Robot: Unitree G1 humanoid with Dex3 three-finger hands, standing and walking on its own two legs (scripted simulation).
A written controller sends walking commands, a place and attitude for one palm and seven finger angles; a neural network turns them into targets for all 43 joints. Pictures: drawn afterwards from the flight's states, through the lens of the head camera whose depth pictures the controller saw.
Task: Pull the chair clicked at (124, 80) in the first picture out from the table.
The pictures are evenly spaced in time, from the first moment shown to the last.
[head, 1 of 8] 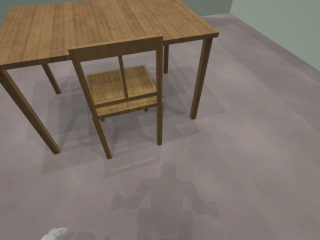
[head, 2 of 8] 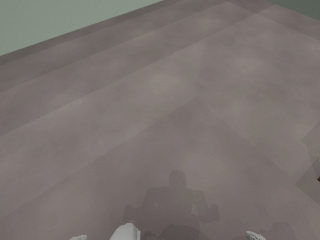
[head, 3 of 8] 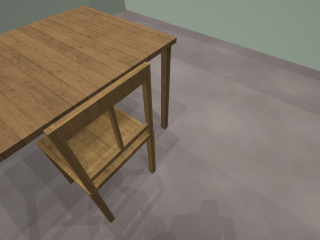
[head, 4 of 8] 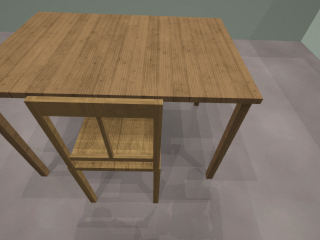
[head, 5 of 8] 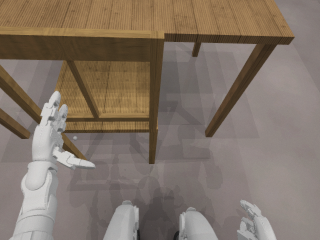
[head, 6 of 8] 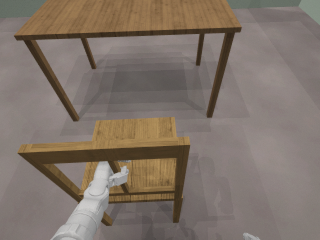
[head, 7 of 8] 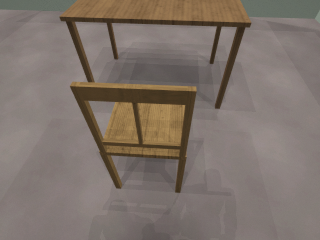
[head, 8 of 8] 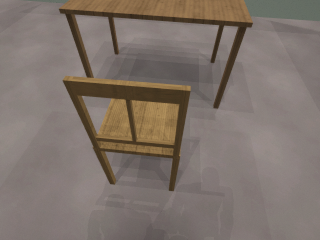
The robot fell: no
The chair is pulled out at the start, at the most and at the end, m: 0.00 0.63 0.63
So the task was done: yes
